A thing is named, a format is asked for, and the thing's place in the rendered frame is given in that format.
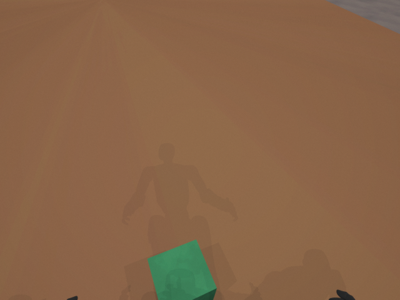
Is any carton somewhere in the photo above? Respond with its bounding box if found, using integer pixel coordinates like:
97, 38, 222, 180
147, 240, 217, 300

